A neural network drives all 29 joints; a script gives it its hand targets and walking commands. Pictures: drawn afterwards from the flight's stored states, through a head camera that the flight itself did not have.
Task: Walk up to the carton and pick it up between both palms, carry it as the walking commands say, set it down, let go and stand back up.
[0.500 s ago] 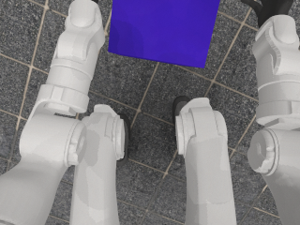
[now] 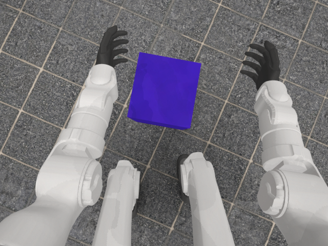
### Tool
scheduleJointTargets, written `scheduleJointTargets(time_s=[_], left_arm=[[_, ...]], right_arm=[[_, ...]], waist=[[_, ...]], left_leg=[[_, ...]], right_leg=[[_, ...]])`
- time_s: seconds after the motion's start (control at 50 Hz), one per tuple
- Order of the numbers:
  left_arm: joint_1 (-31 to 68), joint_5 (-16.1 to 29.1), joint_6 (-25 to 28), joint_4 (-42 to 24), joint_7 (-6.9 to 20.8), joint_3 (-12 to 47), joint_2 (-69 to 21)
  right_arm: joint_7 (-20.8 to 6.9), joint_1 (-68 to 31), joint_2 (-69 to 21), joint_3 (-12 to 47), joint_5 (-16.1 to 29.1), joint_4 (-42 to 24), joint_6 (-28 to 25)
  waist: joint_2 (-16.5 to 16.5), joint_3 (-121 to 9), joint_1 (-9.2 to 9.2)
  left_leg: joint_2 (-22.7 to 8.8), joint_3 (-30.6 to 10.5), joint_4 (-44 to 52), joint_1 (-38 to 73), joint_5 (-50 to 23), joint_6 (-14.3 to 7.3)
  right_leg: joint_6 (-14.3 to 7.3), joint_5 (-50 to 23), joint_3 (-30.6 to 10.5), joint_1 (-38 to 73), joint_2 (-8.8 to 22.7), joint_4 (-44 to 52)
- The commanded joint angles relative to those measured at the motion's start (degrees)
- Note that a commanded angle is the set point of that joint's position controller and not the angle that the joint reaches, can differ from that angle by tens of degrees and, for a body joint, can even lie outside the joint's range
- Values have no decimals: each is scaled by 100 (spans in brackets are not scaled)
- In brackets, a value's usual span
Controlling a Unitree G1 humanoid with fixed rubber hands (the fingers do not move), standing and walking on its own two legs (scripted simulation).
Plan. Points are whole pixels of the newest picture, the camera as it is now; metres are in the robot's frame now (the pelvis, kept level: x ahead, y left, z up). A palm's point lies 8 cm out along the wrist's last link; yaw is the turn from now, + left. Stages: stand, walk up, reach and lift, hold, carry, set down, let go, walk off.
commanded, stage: set down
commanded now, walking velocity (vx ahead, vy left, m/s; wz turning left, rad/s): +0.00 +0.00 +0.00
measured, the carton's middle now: (164, 97) +0.49 -0.04 -0.42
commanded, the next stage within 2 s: let go in 0.46 s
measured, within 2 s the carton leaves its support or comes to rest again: neither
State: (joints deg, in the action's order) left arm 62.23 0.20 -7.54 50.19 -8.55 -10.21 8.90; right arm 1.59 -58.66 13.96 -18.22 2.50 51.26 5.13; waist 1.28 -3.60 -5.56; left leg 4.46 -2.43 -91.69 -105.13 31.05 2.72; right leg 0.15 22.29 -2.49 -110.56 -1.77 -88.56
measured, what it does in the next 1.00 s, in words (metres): rises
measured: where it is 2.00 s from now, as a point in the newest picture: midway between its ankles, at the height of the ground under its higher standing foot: (158, 194)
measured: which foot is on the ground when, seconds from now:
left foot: down 0.00-1.00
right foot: down 0.00-1.00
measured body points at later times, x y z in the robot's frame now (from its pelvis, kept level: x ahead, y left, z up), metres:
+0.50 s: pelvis +0.04 +0.00 +0.13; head +0.31 -0.02 +0.49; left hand +0.53 +0.09 +0.02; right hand +0.46 -0.26 +0.02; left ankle +0.07 +0.13 -0.51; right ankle +0.12 -0.11 -0.51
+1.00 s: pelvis +0.09 -0.01 +0.20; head +0.23 -0.02 +0.63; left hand +0.40 +0.16 +0.11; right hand +0.33 -0.27 +0.11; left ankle +0.07 +0.13 -0.51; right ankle +0.12 -0.11 -0.51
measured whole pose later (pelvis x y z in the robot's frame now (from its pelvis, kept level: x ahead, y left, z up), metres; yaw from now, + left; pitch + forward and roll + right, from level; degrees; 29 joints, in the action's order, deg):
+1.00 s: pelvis +0.09 -0.01 +0.20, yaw -3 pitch +22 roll +1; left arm 10.9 -4.5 -2.4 32.5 -2.5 -6.4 6.1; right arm -5.1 -5.6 12.1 -6.3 -0.8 31.6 0.8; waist 0.0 -3.6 -3.0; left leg 1.4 -3.4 -38.8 -41.0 19.4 1.5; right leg -0.6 13.5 -3.2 -46.7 -2.1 -38.9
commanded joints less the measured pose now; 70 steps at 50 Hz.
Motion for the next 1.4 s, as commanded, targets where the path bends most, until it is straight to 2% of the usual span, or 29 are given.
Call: scheduleJointTargets(time_s=[0.0,0.04,0.08,0.1,0.16,0.18,0.2,0.24,0.38,0.4,0.42,0.54,0.6,0.62,0.64,0.68,0.7,0.76,0.84,0.9,0.98,1.06,1.08,1.14,1.22,1.26,1.3,1.34,1.38], left_arm=[[1205,21,135,-1675,-26,206,423],[954,-52,51,-1327,-3,-57,459],[566,-69,96,-1521,55,-24,333],[552,-61,106,-1322,68,-46,331],[29,-185,165,-1059,144,-83,150],[192,-374,208,-1268,191,-137,124],[122,-243,232,-1463,190,-106,138],[117,-298,354,-1683,241,-96,161],[31,-498,350,-936,300,-146,-271],[-9,-782,404,-1009,262,-326,-75],[9,-730,398,-1046,270,-289,-249],[-694,-1204,443,-848,115,-608,-305],[-1238,-1151,483,-1847,-7,-348,-403],[-1923,-1189,450,-1981,-40,-359,-338],[-2008,-1154,437,-2323,-61,-239,-327],[-2709,-1029,428,-3035,39,-1,-235],[-2650,-768,423,-3413,102,196,-256],[-3189,-820,436,-3180,259,205,-62],[-4115,-446,550,-2819,468,366,-33],[-5098,-442,606,-2221,583,369,-61],[-5710,-418,870,-2189,735,241,324],[-6529,-328,1001,-2674,880,456,422],[-6323,-321,1032,-2918,889,442,496],[-6876,-468,1009,-3138,902,456,707],[-6940,-181,843,-2954,1057,766,624],[-7060,-233,737,-3092,1099,718,724],[-7107,-157,659,-3226,1143,748,717],[-7008,-145,471,-3242,1165,831,660],[-7066,-201,364,-3101,1184,795,622]], right_arm=[[18,-926,668,23,145,-1441,-150],[-15,-726,861,-100,-95,-1276,-71],[-52,-398,661,-117,-36,-1593,-102],[-111,-455,642,-36,-59,-1619,-141],[-197,117,394,-67,-88,-1286,-189],[-260,153,344,-56,-96,-1128,-202],[-280,57,563,-186,-180,-1572,-244],[-304,94,335,13,-10,-1930,-342],[-394,254,203,-303,-532,-979,-434],[-404,187,208,-402,-479,-1007,-443],[-391,239,209,-419,-622,-1074,-480],[-503,524,292,-442,-934,-984,-474],[-565,1174,347,-257,-965,-1559,-498],[-579,1876,499,-143,-1080,-1652,-460],[-578,1781,672,-175,-1057,-2223,-502],[-587,2796,342,290,-1001,-2433,-384],[-598,2898,505,329,-930,-2788,-397],[-677,3401,483,426,-720,-2692,-390],[-706,4158,226,946,-332,-2895,-527],[-715,5131,-74,1316,-259,-2315,-552],[-543,5556,76,1292,-327,-2582,-738],[-465,6564,149,1286,-447,-2988,-789],[-447,6555,199,1229,-407,-2945,-756],[-440,6917,300,1227,-444,-3168,-707],[-476,7008,260,1345,-352,-3074,-523],[-526,6919,242,1380,-329,-3226,-426],[-582,6981,374,1346,-346,-3304,-306],[-619,6763,419,1394,-285,-3300,-151],[-662,6647,391,1403,-279,-3431,-42]], waist=[[209,-6532,-174],[-161,-6040,-288],[10,-6185,-202],[-302,-5999,-150],[-189,-5532,-100],[107,-5334,14],[-189,-5850,-143],[-55,-6029,3],[-87,-4500,-264],[288,-4345,60],[148,-4368,-159],[302,-4764,47],[217,-5696,-45],[-163,-5808,-115],[-38,-5798,-163],[-254,-5945,-136],[-534,-6041,-293],[52,-4246,8],[-331,-3524,130],[-434,-2250,420],[-629,-2028,438],[-530,-1973,259],[-188,-1801,279],[-17,-1331,389],[-246,19,321],[14,-71,567],[-25,187,472],[431,655,540],[311,706,599]], left_leg=[[332,605,1466,2497,-1449,16],[316,599,1677,2343,-1114,-11],[323,549,1950,2715,-1796,14],[314,474,2036,2597,-1791,-14],[292,396,2491,2846,-2340,15],[265,366,2612,3022,-2475,35],[270,337,2667,3288,-2615,39],[297,329,2860,3381,-2854,-1],[165,138,3736,3821,-2135,18],[143,195,3831,3843,-2325,66],[133,166,3864,3930,-2152,67],[66,178,4049,4503,-2557,89],[41,160,4154,5552,-2959,89],[43,160,4243,5635,-3204,87],[16,175,4321,5859,-3156,60],[57,217,4554,5889,-3222,48],[65,245,4577,6000,-3025,-13],[44,270,5035,5769,-2312,-112],[-83,220,5349,6259,-2008,-231],[-112,245,5811,5929,-1836,-214],[-72,273,6158,6394,-2279,-239],[-72,206,6371,7945,-2809,-252],[-85,198,6453,8171,-2944,-233],[-128,183,6750,8718,-2841,-251],[-264,169,7127,8621,-2465,-306],[-292,74,7185,8735,-2489,-291],[-424,63,7368,8702,-2009,-282],[-507,6,7549,8542,-1576,-242],[-600,-90,7627,8349,-1292,-256]], right_leg=[[217,-2301,431,5406,-266,1144],[249,-2028,437,5494,-261,1407],[266,-2754,386,5801,-251,1604],[275,-2754,424,5820,-272,1643],[273,-3299,376,5949,-258,2035],[249,-3314,303,5783,-246,2183],[236,-3464,389,6175,-279,2258],[209,-4093,146,6833,-203,2462],[243,-2865,434,6147,-201,3350],[203,-2995,333,6071,-184,3374],[203,-2808,329,6155,-147,3513],[162,-2908,308,6727,-158,3637],[136,-3211,303,7560,-199,3686],[162,-3545,303,7936,-216,3715],[136,-3498,295,8031,-210,3800],[105,-3976,122,9050,-200,3932],[101,-3903,105,9231,-239,4017],[54,-3099,5,8866,-95,4447],[116,-2716,-29,9225,-20,4794],[144,-2907,-86,9576,129,5062],[195,-3968,-164,10417,121,5272],[219,-3939,-117,10709,48,5736],[203,-3798,-69,10709,21,5832],[206,-3247,27,10945,-26,6152],[131,-2472,120,10868,-89,6421],[82,-2317,183,11166,-93,6444],[98,-1966,259,11299,-148,6397],[76,-1717,329,11381,-188,6309],[77,-1583,367,11680,-208,6231]])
